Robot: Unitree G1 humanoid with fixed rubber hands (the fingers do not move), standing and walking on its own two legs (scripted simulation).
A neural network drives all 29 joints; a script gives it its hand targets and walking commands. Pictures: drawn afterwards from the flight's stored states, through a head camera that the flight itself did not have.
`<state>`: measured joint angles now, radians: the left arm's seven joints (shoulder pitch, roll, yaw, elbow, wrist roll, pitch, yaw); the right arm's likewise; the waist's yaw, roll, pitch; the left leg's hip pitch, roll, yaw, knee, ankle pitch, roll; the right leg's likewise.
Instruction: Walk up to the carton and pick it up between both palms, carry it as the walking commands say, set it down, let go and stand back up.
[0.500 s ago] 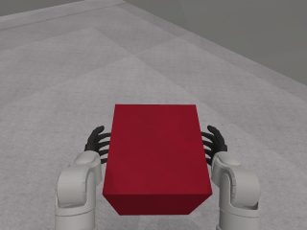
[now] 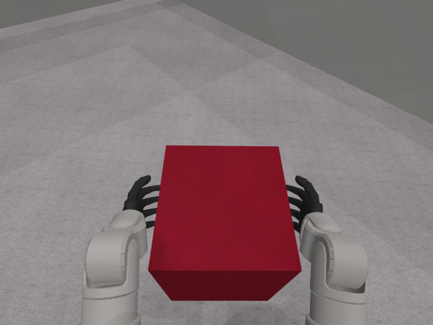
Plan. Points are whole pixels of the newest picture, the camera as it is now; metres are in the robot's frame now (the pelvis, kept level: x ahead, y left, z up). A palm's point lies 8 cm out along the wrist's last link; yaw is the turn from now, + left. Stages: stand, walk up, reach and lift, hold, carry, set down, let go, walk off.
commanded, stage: carry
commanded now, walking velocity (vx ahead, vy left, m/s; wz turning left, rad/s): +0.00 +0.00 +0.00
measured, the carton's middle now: (220, 229) +0.30 +0.00 +0.01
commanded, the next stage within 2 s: none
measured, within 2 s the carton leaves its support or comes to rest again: neither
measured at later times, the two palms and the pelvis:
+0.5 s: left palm (144, 134) +0.47 +0.16 +0.10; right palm (282, 134) +0.47 -0.13 +0.10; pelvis +0.19 +0.02 +0.01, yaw -2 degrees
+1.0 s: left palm (151, 127) +0.49 +0.15 +0.10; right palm (285, 131) +0.48 -0.14 +0.10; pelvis +0.21 +0.02 +0.01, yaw -2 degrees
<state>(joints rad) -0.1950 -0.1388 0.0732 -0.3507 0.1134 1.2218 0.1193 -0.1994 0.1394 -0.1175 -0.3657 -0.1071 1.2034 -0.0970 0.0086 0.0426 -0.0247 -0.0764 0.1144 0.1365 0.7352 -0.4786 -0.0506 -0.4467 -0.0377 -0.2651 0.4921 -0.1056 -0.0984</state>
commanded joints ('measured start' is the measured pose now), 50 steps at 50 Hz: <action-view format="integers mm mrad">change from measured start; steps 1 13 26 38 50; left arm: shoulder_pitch -424 -419 -525 -490 -476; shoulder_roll -932 -911 -952 -951 -937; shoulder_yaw -683 -681 -701 -705 -694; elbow -63 -161 -56 -74 -51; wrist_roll -425 -420 -453 -444 -423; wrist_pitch -11 -32 -2 -25 -36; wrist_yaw -283 -288 -288 -271 -271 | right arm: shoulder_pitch -341 -379 -417 -429 -419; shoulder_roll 911 988 1007 985 971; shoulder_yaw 709 762 703 730 716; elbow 11 -94 55 -4 16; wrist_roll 374 408 397 407 387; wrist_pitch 23 -14 6 -9 -18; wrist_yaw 253 239 250 247 244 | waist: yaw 16 0 -5 -7 -4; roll -242 -145 4 -63 -100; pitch -478 -394 -435 -427 -404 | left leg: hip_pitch -496 -74 14 -48 -92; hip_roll -77 -46 78 16 -1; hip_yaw -108 22 -52 -20 -12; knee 495 -408 -167 -180 -218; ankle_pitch -45 610 1115 911 702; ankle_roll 20 25 102 80 56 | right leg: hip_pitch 804 439 331 394 427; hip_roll -384 -175 -103 -89 -116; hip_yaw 495 62 140 151 178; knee -135 -39 40 54 45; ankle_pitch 795 375 317 539 637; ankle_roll -149 66 127 113 92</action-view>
